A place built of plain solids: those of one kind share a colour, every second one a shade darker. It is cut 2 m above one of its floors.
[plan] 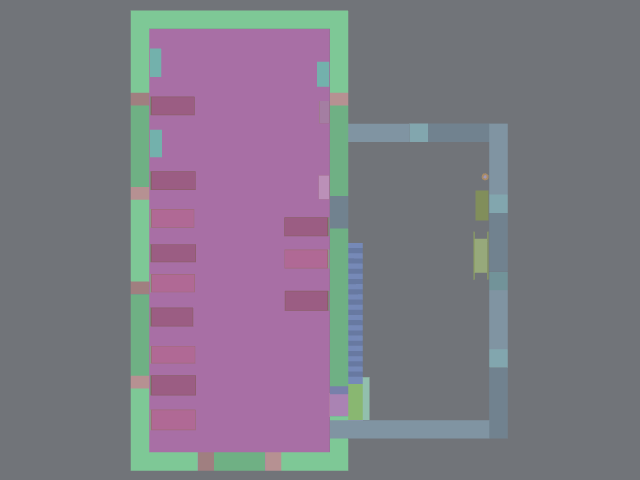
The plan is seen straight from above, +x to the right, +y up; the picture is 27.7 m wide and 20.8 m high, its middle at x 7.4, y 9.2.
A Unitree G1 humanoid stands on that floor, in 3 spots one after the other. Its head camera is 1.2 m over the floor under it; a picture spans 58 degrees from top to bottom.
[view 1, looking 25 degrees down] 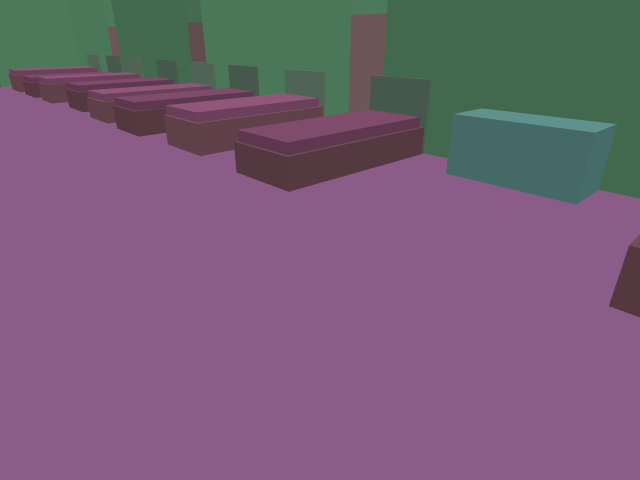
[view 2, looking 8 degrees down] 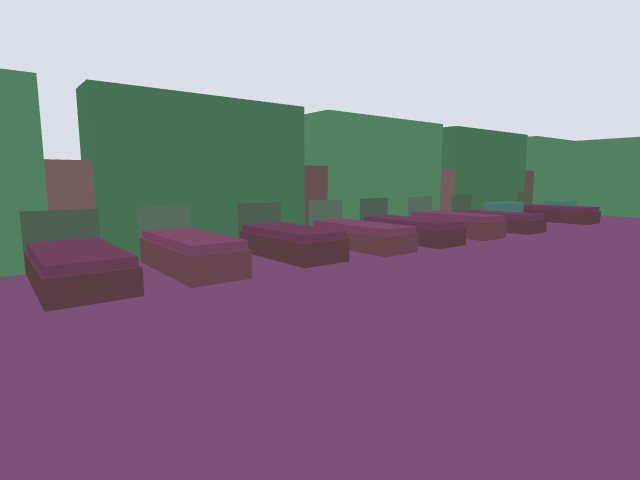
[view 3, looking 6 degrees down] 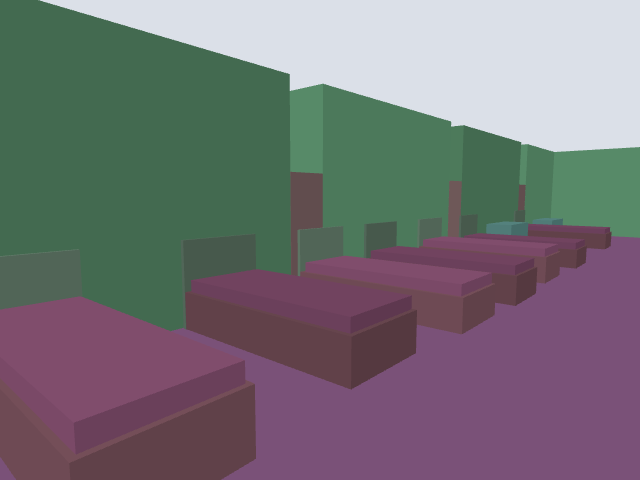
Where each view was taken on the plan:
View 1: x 4.24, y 14.95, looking -133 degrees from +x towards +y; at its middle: floor_dorter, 2.84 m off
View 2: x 6.56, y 2.09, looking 142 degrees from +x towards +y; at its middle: bed_pallet_dorter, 6.01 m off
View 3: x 3.44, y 3.40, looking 131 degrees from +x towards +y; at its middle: bed_head_dorter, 5.16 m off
